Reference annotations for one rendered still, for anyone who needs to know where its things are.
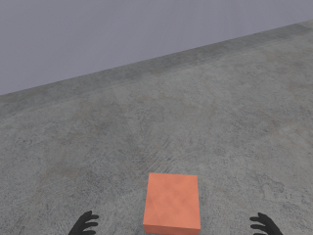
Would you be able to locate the robot left hand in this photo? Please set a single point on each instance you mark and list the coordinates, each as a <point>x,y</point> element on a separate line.
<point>80,224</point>

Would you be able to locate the robot right hand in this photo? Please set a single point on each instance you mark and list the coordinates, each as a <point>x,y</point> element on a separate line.
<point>270,227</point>

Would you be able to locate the carton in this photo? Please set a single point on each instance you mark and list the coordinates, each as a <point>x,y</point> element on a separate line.
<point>172,205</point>

